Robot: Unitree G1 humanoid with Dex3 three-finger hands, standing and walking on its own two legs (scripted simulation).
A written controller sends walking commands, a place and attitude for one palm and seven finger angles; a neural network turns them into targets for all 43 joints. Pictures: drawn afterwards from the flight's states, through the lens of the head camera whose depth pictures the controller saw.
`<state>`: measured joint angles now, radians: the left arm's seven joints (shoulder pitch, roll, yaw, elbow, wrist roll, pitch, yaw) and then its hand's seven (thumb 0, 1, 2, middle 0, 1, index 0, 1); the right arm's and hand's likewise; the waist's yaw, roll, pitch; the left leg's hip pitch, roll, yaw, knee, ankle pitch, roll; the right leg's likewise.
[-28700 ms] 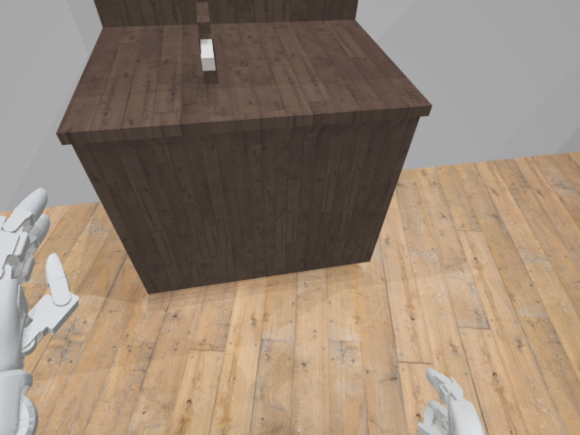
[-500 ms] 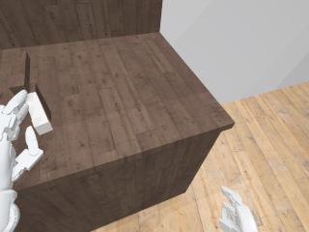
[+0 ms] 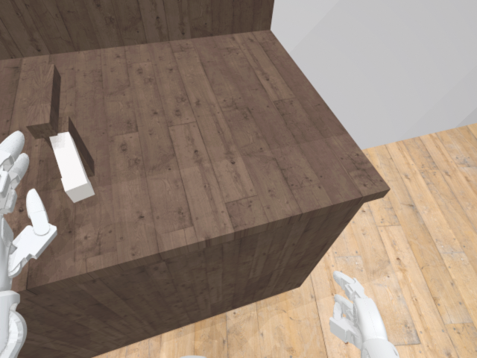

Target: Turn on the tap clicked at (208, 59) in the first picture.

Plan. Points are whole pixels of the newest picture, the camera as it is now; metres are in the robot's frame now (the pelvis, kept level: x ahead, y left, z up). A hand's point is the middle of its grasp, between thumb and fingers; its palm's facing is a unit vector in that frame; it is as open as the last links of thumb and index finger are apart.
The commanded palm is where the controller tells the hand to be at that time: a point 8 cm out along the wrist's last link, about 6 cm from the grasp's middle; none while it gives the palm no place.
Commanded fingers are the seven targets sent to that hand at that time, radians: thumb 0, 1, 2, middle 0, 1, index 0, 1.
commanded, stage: look again from close up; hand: left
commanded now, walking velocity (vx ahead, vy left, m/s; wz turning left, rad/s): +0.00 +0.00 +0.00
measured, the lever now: (78, 186) +0.30 +0.26 +0.13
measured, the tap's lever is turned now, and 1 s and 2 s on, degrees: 13 13 13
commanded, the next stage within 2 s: shuffle to correct the standing spot in 0.20 s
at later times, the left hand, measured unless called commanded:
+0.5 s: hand (87, 234) +0.22 +0.21 +0.16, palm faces +0.38 -0.84 -0.38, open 7.4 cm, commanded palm +0.16 +0.24 +0.18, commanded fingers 0.00 0.90 0.90 -0.20 -0.30 -0.20 -0.30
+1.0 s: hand (71, 294) +0.16 +0.20 +0.16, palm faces +0.36 -0.84 -0.40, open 7.4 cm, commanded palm +0.10 +0.24 +0.18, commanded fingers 0.00 0.90 0.90 -0.20 -0.30 -0.20 -0.30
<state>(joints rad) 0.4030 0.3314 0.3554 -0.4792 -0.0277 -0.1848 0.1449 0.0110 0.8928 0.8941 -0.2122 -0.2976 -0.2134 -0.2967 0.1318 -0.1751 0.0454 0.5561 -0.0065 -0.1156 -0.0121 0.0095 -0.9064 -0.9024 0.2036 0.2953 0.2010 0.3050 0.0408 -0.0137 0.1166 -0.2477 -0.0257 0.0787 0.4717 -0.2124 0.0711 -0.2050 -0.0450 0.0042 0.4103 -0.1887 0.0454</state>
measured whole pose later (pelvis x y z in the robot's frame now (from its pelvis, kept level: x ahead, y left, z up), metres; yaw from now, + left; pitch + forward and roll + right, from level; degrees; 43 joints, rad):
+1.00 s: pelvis -0.06 -0.04 -0.01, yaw -1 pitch +0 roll -2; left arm 0.51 0.36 0.36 -0.58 -0.06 -0.22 0.14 0.01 0.89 0.89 -0.21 -0.30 -0.22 -0.30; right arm 0.17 -0.20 0.02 0.57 0.00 -0.09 -0.05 0.01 -0.91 -0.90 0.20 0.30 0.20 0.30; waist 0.02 0.01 0.11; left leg -0.41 0.04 0.03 0.58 -0.24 0.01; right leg -0.34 0.03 -0.02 0.45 -0.12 -0.01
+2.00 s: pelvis -0.09 -0.01 -0.01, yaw +4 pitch -6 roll -2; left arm 0.32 0.38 0.40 -0.44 -0.02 -0.24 0.08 0.01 0.89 0.89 -0.22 -0.30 -0.22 -0.30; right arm 0.26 -0.16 0.03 0.59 0.01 -0.16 0.01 0.01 -0.91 -0.90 0.20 0.30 0.20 0.30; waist 0.03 -0.03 0.09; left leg -0.34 0.00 0.07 0.56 -0.23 0.05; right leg -0.28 0.02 0.02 0.56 -0.34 -0.01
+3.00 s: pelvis -0.14 +0.05 +0.00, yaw +1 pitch +0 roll -1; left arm 0.47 0.38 0.39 -0.49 -0.06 -0.18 0.11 0.01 0.89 0.89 -0.21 -0.30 -0.21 -0.30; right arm 0.23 -0.15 0.04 0.59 0.01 -0.12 -0.01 0.01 -0.91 -0.90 0.20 0.30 0.20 0.30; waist 0.02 -0.01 0.05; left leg -0.24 0.03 0.03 0.48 -0.24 0.00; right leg -0.23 0.04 -0.01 0.45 -0.22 -0.02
